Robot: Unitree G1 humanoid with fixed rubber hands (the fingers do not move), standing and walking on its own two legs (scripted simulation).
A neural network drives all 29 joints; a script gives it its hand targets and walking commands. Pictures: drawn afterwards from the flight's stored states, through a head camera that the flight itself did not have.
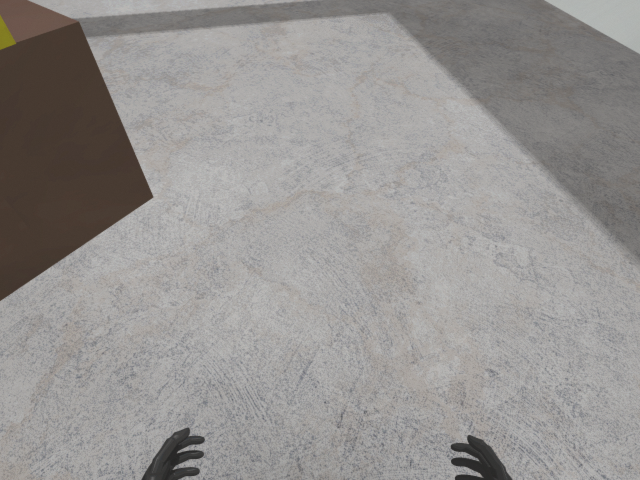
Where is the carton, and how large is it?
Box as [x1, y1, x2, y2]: [0, 15, 15, 49]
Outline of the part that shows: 0,15 0,49 15,43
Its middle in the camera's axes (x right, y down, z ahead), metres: -0.99 -0.62 +0.96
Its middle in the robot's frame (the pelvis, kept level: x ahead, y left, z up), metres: +1.15 +1.01 +0.12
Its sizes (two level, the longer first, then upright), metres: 0.194 0.169 0.279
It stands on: a pedestal, 0.74 m high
